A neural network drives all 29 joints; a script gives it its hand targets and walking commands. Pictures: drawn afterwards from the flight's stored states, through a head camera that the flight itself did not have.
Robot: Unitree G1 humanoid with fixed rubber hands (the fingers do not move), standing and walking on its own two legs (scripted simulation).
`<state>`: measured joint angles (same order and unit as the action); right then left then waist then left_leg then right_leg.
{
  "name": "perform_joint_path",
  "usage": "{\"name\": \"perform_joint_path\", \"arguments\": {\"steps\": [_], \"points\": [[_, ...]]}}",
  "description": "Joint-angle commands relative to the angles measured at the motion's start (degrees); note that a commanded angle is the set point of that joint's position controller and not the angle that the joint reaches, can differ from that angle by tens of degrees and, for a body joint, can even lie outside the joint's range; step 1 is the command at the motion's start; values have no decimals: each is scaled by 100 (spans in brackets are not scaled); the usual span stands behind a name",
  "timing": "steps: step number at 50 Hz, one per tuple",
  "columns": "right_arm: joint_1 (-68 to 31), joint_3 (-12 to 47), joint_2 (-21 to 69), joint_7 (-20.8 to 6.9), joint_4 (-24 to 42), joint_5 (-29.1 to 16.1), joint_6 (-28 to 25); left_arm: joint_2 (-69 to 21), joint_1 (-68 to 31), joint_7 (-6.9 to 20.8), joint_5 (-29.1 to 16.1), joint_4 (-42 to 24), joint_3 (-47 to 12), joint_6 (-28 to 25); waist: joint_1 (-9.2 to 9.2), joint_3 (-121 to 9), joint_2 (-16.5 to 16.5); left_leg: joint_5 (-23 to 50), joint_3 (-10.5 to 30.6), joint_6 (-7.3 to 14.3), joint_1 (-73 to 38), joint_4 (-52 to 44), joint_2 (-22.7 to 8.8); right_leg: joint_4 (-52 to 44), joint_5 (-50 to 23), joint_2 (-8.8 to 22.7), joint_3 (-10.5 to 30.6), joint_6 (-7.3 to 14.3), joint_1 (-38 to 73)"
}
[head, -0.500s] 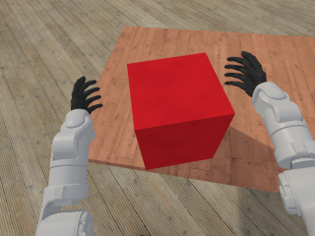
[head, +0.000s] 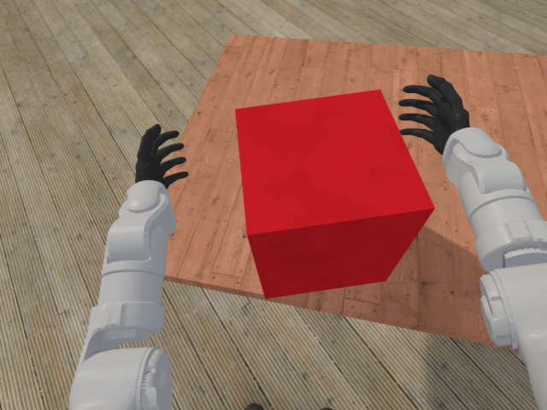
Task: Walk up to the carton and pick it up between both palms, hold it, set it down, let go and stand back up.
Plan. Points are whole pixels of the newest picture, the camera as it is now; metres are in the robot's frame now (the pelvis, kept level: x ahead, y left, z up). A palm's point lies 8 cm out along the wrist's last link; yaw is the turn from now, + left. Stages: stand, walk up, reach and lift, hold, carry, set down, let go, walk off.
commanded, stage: reach and lift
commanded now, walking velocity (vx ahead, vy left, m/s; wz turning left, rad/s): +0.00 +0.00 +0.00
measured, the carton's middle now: (317, 203) +0.43 +0.01 +0.00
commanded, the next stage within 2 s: none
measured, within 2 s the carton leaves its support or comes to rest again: neither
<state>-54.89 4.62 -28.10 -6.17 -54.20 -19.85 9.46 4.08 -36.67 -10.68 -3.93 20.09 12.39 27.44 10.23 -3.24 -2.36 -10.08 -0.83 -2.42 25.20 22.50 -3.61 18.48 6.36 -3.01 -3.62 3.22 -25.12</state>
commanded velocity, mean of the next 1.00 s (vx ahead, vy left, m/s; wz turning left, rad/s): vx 0.00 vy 0.00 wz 0.00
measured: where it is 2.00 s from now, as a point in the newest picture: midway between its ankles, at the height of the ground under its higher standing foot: outside the picture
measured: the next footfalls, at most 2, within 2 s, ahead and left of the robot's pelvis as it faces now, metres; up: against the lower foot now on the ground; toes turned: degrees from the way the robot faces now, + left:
none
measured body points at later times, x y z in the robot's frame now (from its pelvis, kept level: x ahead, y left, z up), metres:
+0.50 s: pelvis -0.01 +0.00 -0.01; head +0.12 -0.02 +0.42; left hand +0.38 +0.22 +0.00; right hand +0.49 -0.14 +0.02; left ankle +0.00 +0.14 -0.74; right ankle +0.02 -0.08 -0.74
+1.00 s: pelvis -0.01 -0.01 -0.02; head +0.11 -0.03 +0.42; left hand +0.39 +0.18 +0.01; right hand +0.49 -0.13 +0.02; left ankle +0.00 +0.14 -0.74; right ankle +0.02 -0.08 -0.74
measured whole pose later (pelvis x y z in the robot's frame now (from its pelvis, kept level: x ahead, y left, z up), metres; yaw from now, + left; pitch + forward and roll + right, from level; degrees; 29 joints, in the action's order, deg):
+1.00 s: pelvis -0.01 -0.01 -0.02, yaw -1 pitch +23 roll +0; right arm -55.4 -1.2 -15.8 -1.4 -70.5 -7.8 -12.9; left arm -5.3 -41.1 -10.8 3.0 51.4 17.5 -10.4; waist 10.4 -9.5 -1.0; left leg -10.8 -1.7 -2.8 40.9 28.6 -4.2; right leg 26.5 7.7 -3.4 -2.8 3.8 -42.3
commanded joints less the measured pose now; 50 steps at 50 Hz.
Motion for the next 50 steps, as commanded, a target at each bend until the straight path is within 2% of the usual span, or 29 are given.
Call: {"name": "perform_joint_path", "arguments": {"steps": [1, 4, 7, 9, 10, 11, 12, 13, 14, 15, 17, 18, 20, 22, 23, 25, 27, 28, 31, 33, 35, 37, 38, 39, 40, 41, 43, 44, 50], "points": [[-2421, -468, -696, -8, 897, 283, -973, 528, -2022, 69, 201, -1064, -15, -1135, -76, -4494, 650, 2614, -245, -116, -81, 68, 420, 752, -3611, -29, 425, -371, 3554], [-2587, -522, -760, -27, 1068, 394, -1498, 497, -2105, 27, 235, -1014, -52, -1820, 38, -4952, 709, 2678, -251, -124, -56, 161, 369, 794, -3685, -48, 383, -372, 3396], [-2567, -536, -663, 10, 888, 481, -1761, 306, -2166, -26, 154, -609, -216, -2199, -69, -5053, 966, 2543, -266, -126, 26, 179, 354, 814, -3507, -73, 346, -398, 3206], [-2575, -575, -597, 39, 733, 562, -1957, 306, -2051, -32, 167, -327, -144, -2437, 50, -5104, 1127, 2447, -307, -86, 156, 179, 366, 812, -3313, -85, 365, -421, 3170], [-2445, -497, -428, 33, 378, 536, -2010, 234, -1964, -18, 206, 36, -185, -2587, 71, -4861, 1016, 2318, -305, -67, 342, 249, 330, 856, -3228, -29, 374, -419, 3000], [-2452, -559, -540, 49, 301, 605, -2115, 284, -1944, -10, 198, 257, -182, -2720, 31, -4925, 1128, 2198, -321, -73, 421, 283, 319, 852, -3105, -40, 377, -418, 2952], [-2559, -511, -442, 88, 288, 593, -2228, 280, -2048, -12, 216, 268, -118, -2845, 146, -5113, 1109, 2272, -339, -76, 479, 261, 336, 884, -3301, -17, 397, -445, 3095], [-2691, -490, -419, 103, 374, 594, -2320, 234, -2075, -22, 177, 325, -222, -3000, 88, -5287, 1120, 2306, -333, -74, 499, 315, 331, 925, -3256, -62, 374, -437, 3021], [-2567, -456, -364, 106, 304, 578, -2423, 265, -1979, -33, 203, 331, -107, -3162, 152, -5458, 1141, 2459, -345, -77, 502, 391, 345, 1012, -3512, -34, 354, -460, 3067], [-2648, -451, -389, 116, 159, 572, -2468, 175, -2111, -19, 183, 585, -244, -3277, -5, -5374, 1117, 2386, -332, -92, 585, 402, 329, 1008, -3394, -47, 359, -453, 2964], [-2648, -431, -392, 116, -81, 558, -2545, 206, -1960, -14, 224, 898, -163, -3436, 142, -5535, 1082, 2392, -363, -86, 692, 427, 324, 1051, -3411, -44, 391, -453, 2920], [-2439, -366, -384, 121, -202, 511, -2595, 183, -1851, -35, 277, 863, -107, -3528, 98, -5565, 1002, 2465, -348, -114, 654, 463, 328, 1087, -3420, -53, 370, -434, 2982], [-2760, -262, -415, 136, -8, 402, -2665, 228, -2131, -67, 194, 800, -56, -3659, 183, -5859, 1108, 2481, -386, -101, 694, 557, 324, 1148, -3429, -73, 359, -460, 2823], [-2705, -269, -410, 133, -390, 400, -2612, 203, -2118, -83, 196, 1115, -56, -3707, 110, -5691, 1178, 2380, -366, -105, 808, 585, 288, 1162, -3107, -77, 376, -437, 2711], [-2833, -192, -280, 144, -244, 413, -2613, 250, -2242, -79, 173, 1122, -36, -3771, 210, -5778, 1218, 2273, -388, -76, 877, 565, 307, 1168, -3004, -78, 375, -437, 2694], [-2834, -257, -338, 138, -495, 421, -2579, 280, -2186, -79, 201, 1404, -7, -3778, 201, -5645, 1162, 2140, -405, -64, 1020, 536, 309, 1210, -2899, -43, 421, -456, 2642], [-2705, -218, -415, 131, -437, 287, -2643, 180, -2165, -90, 85, 1107, -194, -3779, 72, -5878, 1019, 2430, -348, -126, 799, 648, 284, 1235, -3058, -94, 352, -408, 2639], [-2701, -129, -255, 152, -375, 320, -2625, 219, -2174, -83, 145, 1189, -59, -3803, 183, -5841, 1089, 2426, -352, -106, 809, 676, 298, 1230, -3082, -116, 350, -434, 2565], [-2853, -171, -205, 161, -523, 421, -2562, 95, -2449, -82, 60, 1305, -180, -3816, 38, -5752, 1257, 2138, -386, -80, 904, 642, 316, 1249, -2789, -83, 324, -472, 2472], [-2882, -180, -69, 159, -510, 432, -2551, -56, -2376, -92, 67, 1409, -217, -3831, 130, -5719, 1119, 2173, -367, -66, 877, 652, 280, 1192, -2620, -84, 360, -430, 2326], [-2988, -124, 100, 211, -441, 512, -2558, -33, -2458, -88, 101, 1654, -130, -3863, 167, -5558, 1243, 2102, -385, -36, 1072, 717, 314, 1251, -2633, -55, 372, -439, 2410], [-2931, -268, 162, 233, -513, 599, -2551, -115, -2589, -75, 118, 1566, -145, -3904, 20, -5598, 1195, 2063, -381, -50, 1041, 641, 311, 1271, -2661, -31, 374, -452, 2518], [-2947, -218, 301, 245, -446, 622, -2555, -120, -2477, -79, 222, 1611, -12, -3934, 199, -5665, 1217, 2111, -393, -17, 1062, 709, 322, 1296, -2682, -62, 392, -461, 2452], [-2899, -301, 242, 273, -648, 686, -2528, -171, -2562, -60, 231, 1738, -32, -3922, 10, -5449, 1289, 2036, -390, -32, 1132, 688, 341, 1251, -2718, -14, 397, -496, 2513], [-3012, -254, 390, 306, -443, 692, -2553, -162, -2563, -56, 320, 1714, 113, -3936, 240, -5528, 1170, 2065, -390, 0, 1262, 676, 348, 1304, -2815, 14, 470, -466, 2701], [-3045, -328, 459, 322, -501, 716, -2544, -208, -2602, -36, 315, 1822, 7, -3950, 108, -5542, 1206, 1965, -427, 27, 1319, 637, 379, 1310, -2962, 51, 498, -521, 2706], [-2954, -380, 727, 383, -489, 907, -2560, -227, -2655, -15, 501, 1904, 229, -4017, 86, -5423, 1297, 1817, -446, 51, 1475, 595, 391, 1303, -2900, 87, 518, -569, 2924], [-3027, -449, 781, 397, -443, 1008, -2549, -235, -2781, -4, 588, 1832, 283, -4058, 159, -5412, 1188, 1754, -450, 69, 1560, 519, 367, 1348, -2848, 117, 553, -563, 2976], [-2977, -636, 1373, 486, -408, 1516, -2617, -520, -2846, 2, 1022, 1793, 700, -4206, 237, -5472, 1264, 1890, -539, 115, 1403, 367, 411, 1271, -2891, 148, 494, -622, 3236]]}}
